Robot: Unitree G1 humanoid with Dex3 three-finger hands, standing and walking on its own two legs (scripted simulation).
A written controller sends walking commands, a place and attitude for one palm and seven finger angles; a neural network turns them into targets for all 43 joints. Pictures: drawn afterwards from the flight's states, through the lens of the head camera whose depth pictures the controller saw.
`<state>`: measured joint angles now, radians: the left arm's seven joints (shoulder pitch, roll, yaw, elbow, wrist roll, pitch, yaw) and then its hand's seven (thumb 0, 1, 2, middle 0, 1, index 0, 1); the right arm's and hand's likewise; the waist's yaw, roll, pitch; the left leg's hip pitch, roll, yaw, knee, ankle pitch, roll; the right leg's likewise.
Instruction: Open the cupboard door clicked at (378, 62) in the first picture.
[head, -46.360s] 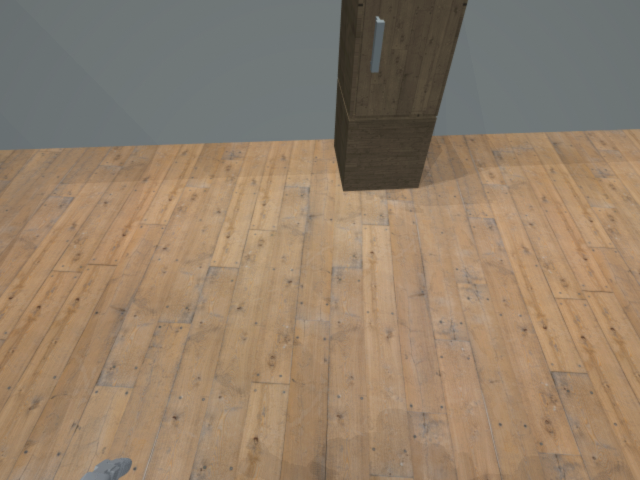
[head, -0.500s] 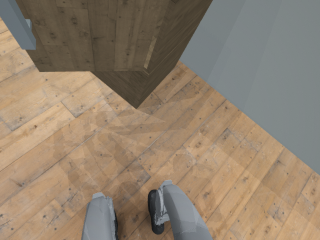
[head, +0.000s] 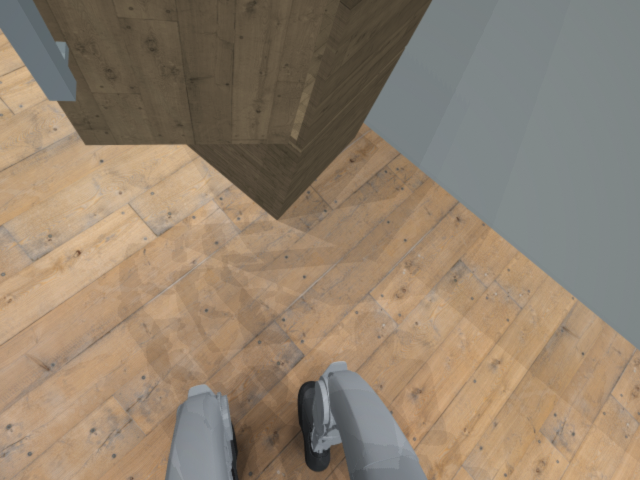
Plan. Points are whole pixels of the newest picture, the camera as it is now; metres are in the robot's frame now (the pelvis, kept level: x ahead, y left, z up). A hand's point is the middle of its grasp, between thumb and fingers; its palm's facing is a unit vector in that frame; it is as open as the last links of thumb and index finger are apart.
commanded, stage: slide the fingers in behind the handle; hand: left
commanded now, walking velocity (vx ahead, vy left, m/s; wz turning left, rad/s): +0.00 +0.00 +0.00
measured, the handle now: (29, 12) +0.60 +0.24 +0.06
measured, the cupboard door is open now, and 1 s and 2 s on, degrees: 47 46 46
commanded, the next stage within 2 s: close the thumb around the handle in 1.38 s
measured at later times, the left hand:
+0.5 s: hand out of the picture +0.55 +0.27 +0.06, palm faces +0.05 -1.00 -0.02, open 14.0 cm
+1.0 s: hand (32, 46) +0.55 +0.23 +0.06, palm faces +0.04 -1.00 +0.02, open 13.9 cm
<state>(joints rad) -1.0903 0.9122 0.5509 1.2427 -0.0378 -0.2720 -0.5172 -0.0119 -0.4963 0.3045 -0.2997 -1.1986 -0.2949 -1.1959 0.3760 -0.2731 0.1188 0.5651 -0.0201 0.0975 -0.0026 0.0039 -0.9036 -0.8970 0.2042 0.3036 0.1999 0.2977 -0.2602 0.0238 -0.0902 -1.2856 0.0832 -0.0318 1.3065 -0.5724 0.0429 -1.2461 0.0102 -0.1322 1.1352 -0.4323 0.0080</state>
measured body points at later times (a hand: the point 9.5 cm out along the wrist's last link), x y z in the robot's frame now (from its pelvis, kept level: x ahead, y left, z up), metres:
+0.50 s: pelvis +0.00 +0.00 +0.00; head +0.20 +0.05 +0.40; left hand +0.54 +0.32 +0.07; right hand -0.02 -0.26 -0.09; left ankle +0.00 +0.09 -0.62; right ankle +0.05 -0.14 -0.62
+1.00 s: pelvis +0.00 -0.01 +0.01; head +0.19 +0.04 +0.41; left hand +0.55 +0.29 +0.07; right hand +0.00 -0.27 -0.09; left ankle +0.00 +0.09 -0.62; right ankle +0.05 -0.14 -0.62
